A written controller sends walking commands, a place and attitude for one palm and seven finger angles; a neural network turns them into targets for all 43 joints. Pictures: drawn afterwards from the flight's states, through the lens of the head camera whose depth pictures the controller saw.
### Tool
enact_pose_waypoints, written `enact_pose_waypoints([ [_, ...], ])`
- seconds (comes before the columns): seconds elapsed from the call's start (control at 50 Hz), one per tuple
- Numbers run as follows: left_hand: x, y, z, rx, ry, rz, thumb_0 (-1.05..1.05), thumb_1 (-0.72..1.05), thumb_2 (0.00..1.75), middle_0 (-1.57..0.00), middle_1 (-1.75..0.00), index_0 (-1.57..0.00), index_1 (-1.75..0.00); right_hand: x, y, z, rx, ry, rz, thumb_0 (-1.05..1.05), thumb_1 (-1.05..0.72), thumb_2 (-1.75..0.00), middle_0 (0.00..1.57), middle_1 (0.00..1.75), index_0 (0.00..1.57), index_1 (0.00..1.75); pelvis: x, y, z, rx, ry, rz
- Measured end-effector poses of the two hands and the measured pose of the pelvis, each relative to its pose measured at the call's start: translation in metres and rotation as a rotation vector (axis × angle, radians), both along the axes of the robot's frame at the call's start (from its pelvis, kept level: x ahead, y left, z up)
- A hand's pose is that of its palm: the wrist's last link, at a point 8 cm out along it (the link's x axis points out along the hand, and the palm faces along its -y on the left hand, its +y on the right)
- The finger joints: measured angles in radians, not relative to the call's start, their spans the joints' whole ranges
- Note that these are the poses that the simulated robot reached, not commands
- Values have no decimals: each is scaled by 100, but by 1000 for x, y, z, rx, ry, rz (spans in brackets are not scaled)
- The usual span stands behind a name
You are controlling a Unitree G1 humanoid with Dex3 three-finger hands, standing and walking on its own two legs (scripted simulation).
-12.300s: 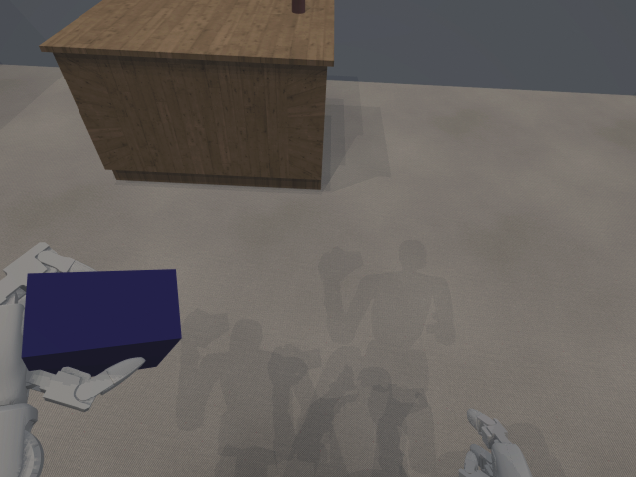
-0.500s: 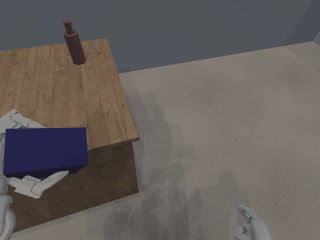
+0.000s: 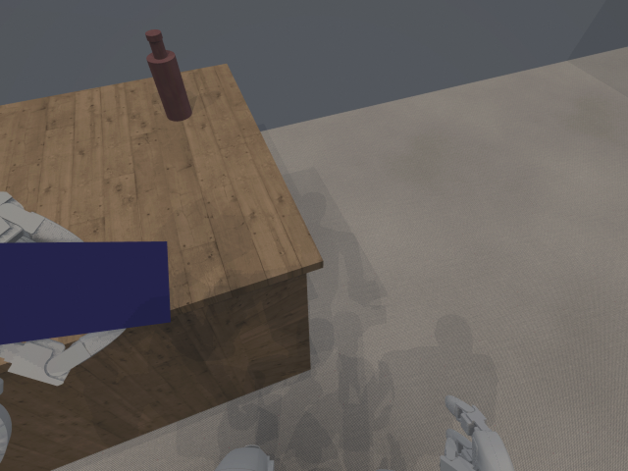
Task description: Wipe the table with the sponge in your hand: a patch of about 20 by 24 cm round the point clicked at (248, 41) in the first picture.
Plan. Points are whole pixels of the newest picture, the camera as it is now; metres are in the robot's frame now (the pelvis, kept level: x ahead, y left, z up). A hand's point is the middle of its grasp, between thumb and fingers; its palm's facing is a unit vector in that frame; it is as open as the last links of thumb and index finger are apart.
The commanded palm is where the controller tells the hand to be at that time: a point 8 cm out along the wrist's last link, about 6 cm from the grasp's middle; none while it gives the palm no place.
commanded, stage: shuffle to correct the standing spot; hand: left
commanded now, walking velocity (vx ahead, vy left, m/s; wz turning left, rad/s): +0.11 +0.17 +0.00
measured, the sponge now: (102, 290) +0.24 +0.19 +0.19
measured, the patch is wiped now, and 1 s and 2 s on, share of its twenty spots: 0.00 0.00 0.00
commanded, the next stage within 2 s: come to a stop and stand still in 1.32 s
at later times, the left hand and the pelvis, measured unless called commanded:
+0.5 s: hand out of the picture +0.22 +0.33 +0.23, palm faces +0.39 -0.79 -0.48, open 10.1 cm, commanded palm +0.18 +0.38 +0.21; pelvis +0.01 +0.10 +0.02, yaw -1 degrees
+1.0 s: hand out of the picture +0.25 +0.39 +0.21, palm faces +0.40 -0.78 -0.48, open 10.1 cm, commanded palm +0.20 +0.42 +0.21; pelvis +0.03 +0.14 +0.02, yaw -2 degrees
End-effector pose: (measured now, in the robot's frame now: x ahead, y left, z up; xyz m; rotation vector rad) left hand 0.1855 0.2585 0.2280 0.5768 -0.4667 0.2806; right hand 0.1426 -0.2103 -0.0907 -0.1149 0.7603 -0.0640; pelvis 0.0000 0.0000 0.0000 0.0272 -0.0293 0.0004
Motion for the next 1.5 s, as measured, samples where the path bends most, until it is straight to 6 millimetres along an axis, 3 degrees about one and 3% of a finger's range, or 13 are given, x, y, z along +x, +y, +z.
enact_pose_waypoints([
  [0.1,-6,33,3,15,120,31,-1,-50,100,-74,-135,-75,-135,-13,12,4,-21,107,-15,2,-90,-90,20,29,20,30,9,28,20,6,17,-16],
  [0.24,4,106,-36,-115,149,143,-1,-50,100,-74,-135,-75,-135,-5,25,20,-154,61,-58,2,-90,-90,20,29,20,30,15,70,12,-9,7,-16],
  [0.32,15,105,-35,-184,88,73,-1,-50,100,-74,-135,-75,-135,7,46,37,-162,-14,-62,2,-91,-90,20,29,20,30,10,84,14,0,-12,-20],
  [0.4,10,96,-4,-121,5,-29,-1,-50,100,-74,-135,-75,-135,19,71,51,-118,-96,-40,2,-91,-90,20,29,20,30,9,93,20,-12,3,-14],
  [0.48,-2,107,19,2,-16,-17,-1,-50,100,-74,-135,-75,-135,27,89,45,-70,-129,-27,1,-90,-90,20,29,20,30,12,101,18,-4,26,-25],
  [0.64,-4,157,-19,-167,152,204,-1,-50,101,-74,-135,-75,-135,17,107,26,-57,36,31,1,-90,-90,20,29,20,30,19,118,29,4,30,-24],
  [0.74,13,150,-37,-266,155,127,-1,-50,101,-74,-135,-75,-135,16,110,34,-142,51,33,2,-90,-90,20,30,20,30,24,133,29,7,7,-7],
  [0.84,30,151,-16,-140,36,-11,-1,-50,101,-74,-135,-75,-135,28,115,40,-165,-25,-58,2,-90,-90,20,29,20,30,24,146,16,12,-17,-32],
  [0.96,32,165,7,-17,46,39,-1,-50,101,-74,-135,-75,-135,37,129,39,-76,-67,-62,2,-90,-90,20,29,20,30,28,144,19,-7,9,-28],
  [1.06,22,167,-11,-81,144,108,-1,-50,101,-74,-135,-75,-135,37,131,22,-50,6,-29,1,-90,-90,20,29,20,30,37,143,19,-24,14,-17],
  [1.16,26,171,-30,-217,187,152,-1,-50,101,-74,-134,-75,-135,37,129,31,-101,75,12,2,-90,-90,20,29,20,30,48,144,32,5,25,-17],
  [1.36,69,167,-10,-137,70,24,-1,-50,101,-74,-134,-75,-135,79,129,54,-139,-68,-37,2,-90,-90,20,29,20,30,60,150,24,0,3,-17],
  [1.5,63,151,-2,-39,147,37,-1,-50,101,-74,-134,-75,-135,93,128,45,-52,-83,-15,1,-90,-90,20,29,20,30,70,134,23,-31,29,-20],
])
